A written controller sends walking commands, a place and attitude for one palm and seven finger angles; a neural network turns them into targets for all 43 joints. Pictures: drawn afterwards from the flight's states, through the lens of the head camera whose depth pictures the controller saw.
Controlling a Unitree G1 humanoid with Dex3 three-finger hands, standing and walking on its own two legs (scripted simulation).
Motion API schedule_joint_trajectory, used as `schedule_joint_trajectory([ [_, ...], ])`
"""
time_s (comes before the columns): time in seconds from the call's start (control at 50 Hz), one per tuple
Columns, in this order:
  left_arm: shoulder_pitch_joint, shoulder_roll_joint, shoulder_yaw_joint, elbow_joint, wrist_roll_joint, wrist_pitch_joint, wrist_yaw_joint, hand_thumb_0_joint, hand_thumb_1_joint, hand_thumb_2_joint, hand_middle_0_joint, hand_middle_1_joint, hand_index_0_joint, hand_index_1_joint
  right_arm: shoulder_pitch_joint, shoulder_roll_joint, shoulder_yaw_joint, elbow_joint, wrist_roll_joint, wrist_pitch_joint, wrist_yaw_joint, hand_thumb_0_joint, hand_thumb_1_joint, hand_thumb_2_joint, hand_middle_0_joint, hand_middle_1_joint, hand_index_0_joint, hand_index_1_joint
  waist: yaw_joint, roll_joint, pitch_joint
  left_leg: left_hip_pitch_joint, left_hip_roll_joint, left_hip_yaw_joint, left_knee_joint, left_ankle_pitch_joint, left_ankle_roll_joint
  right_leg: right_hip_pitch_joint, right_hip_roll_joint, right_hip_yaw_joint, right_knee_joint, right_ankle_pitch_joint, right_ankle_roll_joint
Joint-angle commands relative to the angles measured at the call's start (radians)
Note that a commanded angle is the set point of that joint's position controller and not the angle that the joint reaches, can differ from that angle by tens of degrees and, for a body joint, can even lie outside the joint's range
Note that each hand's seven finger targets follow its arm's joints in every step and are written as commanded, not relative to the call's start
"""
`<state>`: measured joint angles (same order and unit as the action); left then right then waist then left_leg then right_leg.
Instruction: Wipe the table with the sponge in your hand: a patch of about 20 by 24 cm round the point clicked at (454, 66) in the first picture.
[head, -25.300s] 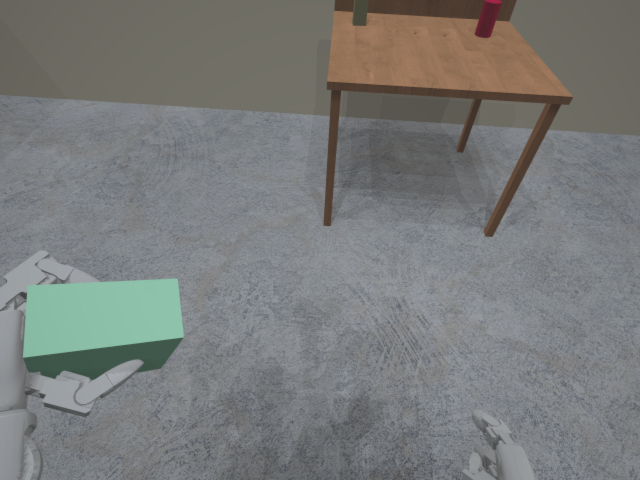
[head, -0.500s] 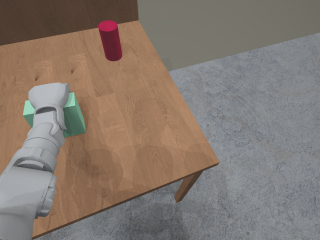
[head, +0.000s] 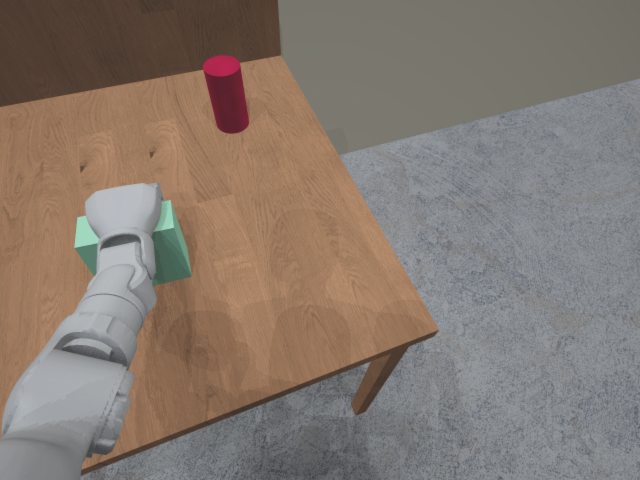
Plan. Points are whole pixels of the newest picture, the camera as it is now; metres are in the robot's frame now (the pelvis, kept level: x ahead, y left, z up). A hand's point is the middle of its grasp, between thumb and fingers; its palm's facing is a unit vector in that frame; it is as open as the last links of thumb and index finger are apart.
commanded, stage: wipe back along the middle lane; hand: left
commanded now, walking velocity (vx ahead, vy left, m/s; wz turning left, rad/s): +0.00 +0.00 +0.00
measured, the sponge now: (142, 256) +0.42 +0.27 -0.03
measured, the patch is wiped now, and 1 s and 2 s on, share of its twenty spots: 0.60 0.70 0.75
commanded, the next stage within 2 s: slide across to the third lane in 1.46 s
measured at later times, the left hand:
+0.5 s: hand (144, 258) +0.40 +0.25 +0.01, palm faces -0.07 -0.01 -1.00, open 10.0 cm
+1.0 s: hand (152, 296) +0.34 +0.22 +0.01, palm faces -0.04 -0.03 -1.00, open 9.9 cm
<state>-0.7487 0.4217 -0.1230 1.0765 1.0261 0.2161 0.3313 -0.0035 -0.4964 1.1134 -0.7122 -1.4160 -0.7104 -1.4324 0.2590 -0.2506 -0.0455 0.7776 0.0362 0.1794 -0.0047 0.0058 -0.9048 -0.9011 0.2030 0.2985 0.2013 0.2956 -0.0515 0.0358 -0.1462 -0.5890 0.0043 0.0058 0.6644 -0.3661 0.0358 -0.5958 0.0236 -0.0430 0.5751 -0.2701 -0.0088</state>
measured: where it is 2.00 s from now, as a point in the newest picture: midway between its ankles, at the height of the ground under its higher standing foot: outside the picture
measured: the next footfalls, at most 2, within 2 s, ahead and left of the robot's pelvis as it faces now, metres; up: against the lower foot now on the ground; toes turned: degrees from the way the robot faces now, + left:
none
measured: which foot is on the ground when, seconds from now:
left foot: down 0.00-1.00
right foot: down 0.00-1.00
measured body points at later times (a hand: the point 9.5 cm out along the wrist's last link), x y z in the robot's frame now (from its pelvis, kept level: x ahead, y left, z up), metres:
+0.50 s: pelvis +0.01 +0.01 +0.00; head +0.05 +0.01 +0.45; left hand +0.40 +0.25 +0.06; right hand +0.12 -0.25 -0.12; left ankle -0.04 +0.09 -0.72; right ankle -0.01 -0.12 -0.72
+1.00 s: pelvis +0.00 +0.00 +0.01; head +0.02 -0.01 +0.46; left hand +0.34 +0.22 +0.06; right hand +0.18 -0.23 -0.11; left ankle -0.04 +0.09 -0.72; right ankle -0.01 -0.12 -0.72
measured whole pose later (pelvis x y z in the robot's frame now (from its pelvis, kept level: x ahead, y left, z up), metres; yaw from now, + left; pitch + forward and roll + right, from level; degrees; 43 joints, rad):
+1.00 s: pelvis +0.00 +0.00 +0.01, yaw +1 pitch +9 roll -1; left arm -0.33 0.25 -0.28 0.58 1.02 0.44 0.33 0.01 -0.46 1.09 -0.68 -1.44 -0.68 -1.45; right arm 0.12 -0.24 -0.01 0.67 0.07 0.20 0.00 0.01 -0.91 -0.90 0.20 0.30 0.20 0.30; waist 0.04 0.04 -0.14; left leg -0.40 -0.01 0.01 0.61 -0.36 0.04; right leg -0.43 0.01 -0.03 0.56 -0.29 -0.01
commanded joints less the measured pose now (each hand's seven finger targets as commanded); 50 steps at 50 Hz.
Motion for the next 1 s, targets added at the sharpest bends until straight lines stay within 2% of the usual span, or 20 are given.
schedule_joint_trajectory([
  [0.0, -0.198, 0.026, -0.026, -0.065, -0.004, -0.001, -0.014, 0.0, 0.1, 1.3, -1.2, -1.6, -1.2, -1.6, 0.025, -0.16, -0.041, -0.079, 0.004, -0.02, -0.009, 0.0, -0.9, -0.9, 0.2, 0.3, 0.2, 0.3, -0.017, -0.034, -0.263, 0.166, 0.014, -0.032, -0.056, 0.423, -0.002, 0.184, 0.003, 0.003, -0.015, 0.34, -0.052],
  [0.06, -0.169, -0.012, -0.05, -0.049, -0.003, 0.017, -0.014, 0.0, 0.1, 1.3, -1.2, -1.6, -1.2, -1.6, 0.012, -0.155, -0.042, -0.085, 0.007, -0.019, -0.01, 0.0, -0.9, -0.9, 0.2, 0.3, 0.2, 0.3, -0.018, -0.06, -0.25, 0.164, 0.016, -0.032, -0.062, 0.395, -0.003, 0.172, 0.004, 0.001, -0.02, 0.307, -0.05],
  [0.08, -0.15, 0.016, -0.012, -0.058, -0.01, 0.018, -0.013, 0.0, 0.1, 1.3, -1.2, -1.6, -1.2, -1.6, 0.006, -0.159, -0.042, -0.084, 0.007, -0.019, -0.01, 0.0, -0.9, -0.9, 0.2, 0.3, 0.2, 0.3, 0.0, -0.04, -0.265, 0.172, 0.018, -0.036, -0.063, 0.418, -0.005, 0.18, 0.004, 0.004, -0.016, 0.315, -0.056],
  [0.12, -0.148, -0.016, -0.049, -0.084, -0.014, 0.023, -0.017, 0.0, 0.1, 1.3, -1.2, -1.6, -1.2, -1.6, -0.003, -0.153, -0.041, -0.099, 0.008, -0.017, -0.01, 0.0, -0.9, -0.9, 0.2, 0.3, 0.2, 0.3, -0.006, -0.049, -0.263, 0.18, 0.016, -0.029, -0.063, 0.409, -0.004, 0.186, 0.003, 0.001, -0.018, 0.314, -0.052],
  [0.18, -0.105, -0.004, -0.027, -0.098, -0.018, 0.037, -0.019, 0.0, 0.1, 1.3, -1.2, -1.6, -1.2, -1.6, -0.024, -0.154, -0.037, -0.109, 0.012, -0.012, -0.012, 0.0, -0.9, -0.9, 0.2, 0.3, 0.2, 0.3, 0.012, -0.044, -0.25, 0.18, 0.016, -0.04, -0.075, 0.414, -0.009, 0.193, 0.003, 0.002, -0.019, 0.301, -0.058],
  [0.26, -0.085, -0.064, -0.077, -0.128, -0.018, 0.055, -0.021, 0.0, 0.1, 1.3, -1.2, -1.6, -1.2, -1.6, -0.04, -0.145, -0.036, -0.121, 0.012, -0.008, -0.011, 0.0, -0.9, -0.9, 0.2, 0.3, 0.2, 0.3, 0.008, -0.062, -0.234, 0.203, 0.018, -0.036, -0.077, 0.418, -0.009, 0.186, 0.005, -0.004, -0.026, 0.298, -0.056],
  [0.28, -0.054, -0.034, -0.037, -0.138, -0.026, 0.06, -0.018, 0.0, 0.1, 1.3, -1.2, -1.6, -1.2, -1.6, -0.049, -0.15, -0.038, -0.125, 0.013, -0.007, -0.012, 0.0, -0.9, -0.9, 0.2, 0.3, 0.2, 0.3, 0.025, -0.062, -0.242, 0.205, 0.02, -0.044, -0.081, 0.44, -0.012, 0.199, 0.004, -0.003, -0.024, 0.302, -0.059],
  [0.34, 0.001, -0.084, -0.081, -0.191, -0.028, 0.073, -0.022, 0.0, 0.1, 1.3, -1.2, -1.6, -1.2, -1.6, -0.062, -0.143, -0.038, -0.139, 0.013, -0.003, -0.008, 0.0, -0.9, -0.9, 0.2, 0.3, 0.2, 0.3, 0.027, -0.067, -0.258, 0.233, 0.02, -0.036, -0.072, 0.498, -0.014, 0.22, 0.003, 0.0, -0.023, 0.356, -0.057],
  [0.38, 0.048, -0.042, -0.035, -0.227, -0.037, 0.088, -0.023, 0.0, 0.1, 1.3, -1.2, -1.6, -1.2, -1.6, -0.083, -0.149, -0.036, -0.149, 0.015, 0.002, -0.008, 0.0, -0.9, -0.9, 0.2, 0.3, 0.2, 0.3, 0.046, -0.071, -0.272, 0.23, 0.018, -0.038, -0.076, 0.523, -0.015, 0.259, 0.0, 0.007, -0.019, 0.39, -0.06],
  [0.54, 0.102, -0.067, -0.083, -0.313, -0.032, 0.156, -0.038, 0.0, 0.1, 1.3, -1.2, -1.6, -1.2, -1.6, -0.132, -0.142, -0.021, -0.174, 0.027, 0.004, -0.014, 0.0, -0.9, -0.9, 0.2, 0.3, 0.2, 0.3, 0.05, -0.067, -0.203, 0.246, 0.006, -0.036, -0.102, 0.482, -0.016, 0.272, 0.001, -0.001, -0.037, 0.363, -0.063],
  [0.66, 0.168, -0.136, -0.139, -0.379, -0.03, 0.164, -0.055, 0.0, 0.1, 1.3, -1.2, -1.6, -1.2, -1.6, -0.161, -0.136, -0.017, -0.198, 0.027, -0.003, -0.011, 0.0, -0.9, -0.9, 0.2, 0.3, 0.2, 0.3, 0.056, -0.08, -0.206, 0.271, 0.007, -0.043, -0.097, 0.518, -0.023, 0.27, 0.003, -0.001, -0.028, 0.37, -0.066],
  [0.7, 0.237, -0.121, -0.115, -0.419, -0.038, 0.163, -0.051, 0.0, 0.1, 1.3, -1.2, -1.6, -1.2, -1.6, -0.164, -0.137, -0.02, -0.207, 0.027, -0.008, -0.007, 0.0, -0.9, -0.9, 0.2, 0.3, 0.2, 0.3, 0.076, -0.063, -0.234, 0.289, 0.007, -0.045, -0.086, 0.574, -0.026, 0.293, 0.003, 0.003, -0.018, 0.41, -0.068],
  [0.72, 0.255, -0.171, -0.156, -0.451, -0.042, 0.163, -0.053, 0.0, 0.1, 1.3, -1.2, -1.6, -1.2, -1.6, -0.176, -0.131, -0.02, -0.216, 0.027, -0.012, -0.002, 0.0, -0.9, -0.9, 0.2, 0.3, 0.2, 0.3, 0.07, -0.067, -0.237, 0.292, 0.007, -0.04, -0.08, 0.586, -0.024, 0.296, 0.001, 0.005, -0.016, 0.436, -0.065],
  [0.74, 0.285, -0.167, -0.148, -0.458, -0.044, 0.165, -0.051, 0.0, 0.1, 1.3, -1.2, -1.6, -1.2, -1.6, -0.175, -0.132, -0.021, -0.215, 0.028, -0.015, 0.001, 0.0, -0.9, -0.9, 0.2, 0.3, 0.2, 0.3, 0.071, -0.087, -0.236, 0.289, 0.008, -0.041, -0.077, 0.588, -0.022, 0.302, 0.001, 0.008, -0.014, 0.452, -0.064],
  [0.82, 0.282, -0.162, -0.156, -0.496, -0.044, 0.197, -0.047, 0.0, 0.1, 1.3, -1.2, -1.6, -1.2, -1.6, -0.204, -0.133, -0.015, -0.218, 0.033, -0.014, 0.001, 0.0, -0.9, -0.9, 0.2, 0.3, 0.2, 0.3, 0.065, -0.105, -0.179, 0.268, 0.002, -0.04, -0.094, 0.508, -0.02, 0.299, 0.001, 0.012, -0.025, 0.416, -0.064],
  [0.86, 0.315, -0.15, -0.145, -0.508, -0.045, 0.212, -0.047, 0.0, 0.1, 1.3, -1.2, -1.6, -1.2, -1.6, -0.218, -0.133, -0.009, -0.225, 0.033, -0.018, -0.002, 0.0, -0.9, -0.9, 0.2, 0.3, 0.2, 0.3, 0.075, -0.106, -0.172, 0.258, -0.006, -0.033, -0.103, 0.477, -0.018, 0.319, -0.002, 0.015, -0.028, 0.417, -0.065],
  [0.88, 0.339, -0.099, -0.093, -0.517, -0.044, 0.217, -0.043, 0.0, 0.1, 1.3, -1.2, -1.6, -1.2, -1.6, -0.222, -0.14, -0.01, -0.224, 0.035, -0.018, -0.004, 0.0, -0.9, -0.9, 0.2, 0.3, 0.2, 0.3, 0.094, -0.097, -0.186, 0.257, -0.007, -0.041, -0.109, 0.476, -0.022, 0.331, -0.001, 0.023, -0.024, 0.408, -0.07],
  [0.9, 0.333, -0.146, -0.143, -0.535, -0.045, 0.221, -0.046, 0.0, 0.1, 1.3, -1.2, -1.6, -1.2, -1.6, -0.231, -0.132, -0.005, -0.233, 0.034, -0.019, -0.005, 0.0, -0.9, -0.9, 0.2, 0.3, 0.2, 0.3, 0.084, -0.078, -0.183, 0.261, -0.011, -0.033, -0.108, 0.47, -0.02, 0.334, -0.003, 0.015, -0.023, 0.411, -0.068],
  [0.96, 0.342, -0.18, -0.178, -0.549, -0.042, 0.227, -0.054, 0.0, 0.1, 1.3, -1.2, -1.6, -1.2, -1.6, -0.245, -0.128, -0.003, -0.239, 0.038, -0.022, -0.004, 0.0, -0.9, -0.9, 0.2, 0.3, 0.2, 0.3, 0.081, -0.087, -0.153, 0.259, -0.013, -0.032, -0.115, 0.422, -0.016, 0.311, -0.001, 0.019, -0.034, 0.364, -0.068],
  [0.98, 0.337, -0.133, -0.13, -0.546, -0.038, 0.227, -0.051, 0.0, 0.1, 1.3, -1.2, -1.6, -1.2, -1.6, -0.243, -0.135, -0.007, -0.231, 0.035, -0.021, -0.007, 0.0, -0.9, -0.9, 0.2, 0.3, 0.2, 0.3, 0.087, -0.108, -0.155, 0.256, -0.011, -0.038, -0.117, 0.411, -0.017, 0.316, 0.001, 0.027, -0.035, 0.359, -0.073],
])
